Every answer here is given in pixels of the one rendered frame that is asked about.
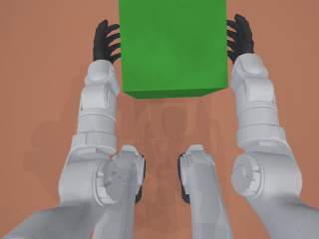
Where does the right robot thigh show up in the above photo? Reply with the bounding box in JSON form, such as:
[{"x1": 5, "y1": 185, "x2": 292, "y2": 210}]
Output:
[{"x1": 179, "y1": 150, "x2": 234, "y2": 239}]

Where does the robot left upper arm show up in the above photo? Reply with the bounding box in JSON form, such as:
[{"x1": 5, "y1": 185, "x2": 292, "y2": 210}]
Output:
[{"x1": 2, "y1": 157, "x2": 124, "y2": 239}]

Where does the robot right upper arm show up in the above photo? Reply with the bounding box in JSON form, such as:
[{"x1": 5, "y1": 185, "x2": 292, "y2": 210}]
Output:
[{"x1": 230, "y1": 150, "x2": 319, "y2": 239}]

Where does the robot right shin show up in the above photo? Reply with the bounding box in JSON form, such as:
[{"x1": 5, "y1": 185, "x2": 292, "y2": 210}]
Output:
[{"x1": 183, "y1": 144, "x2": 216, "y2": 194}]

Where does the right robot hand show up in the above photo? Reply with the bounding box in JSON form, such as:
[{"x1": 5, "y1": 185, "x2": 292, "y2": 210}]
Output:
[{"x1": 226, "y1": 14, "x2": 254, "y2": 65}]

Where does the carton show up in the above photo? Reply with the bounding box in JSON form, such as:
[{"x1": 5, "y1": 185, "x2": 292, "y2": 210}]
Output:
[{"x1": 119, "y1": 0, "x2": 228, "y2": 100}]

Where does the robot right forearm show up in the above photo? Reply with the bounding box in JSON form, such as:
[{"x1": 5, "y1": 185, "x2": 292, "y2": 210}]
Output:
[{"x1": 230, "y1": 53, "x2": 303, "y2": 187}]

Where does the left robot hand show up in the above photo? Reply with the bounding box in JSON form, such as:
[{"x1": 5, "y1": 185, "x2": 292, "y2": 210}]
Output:
[{"x1": 93, "y1": 19, "x2": 122, "y2": 64}]

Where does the robot left forearm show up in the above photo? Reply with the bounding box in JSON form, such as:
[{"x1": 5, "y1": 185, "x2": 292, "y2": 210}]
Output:
[{"x1": 58, "y1": 60, "x2": 121, "y2": 193}]

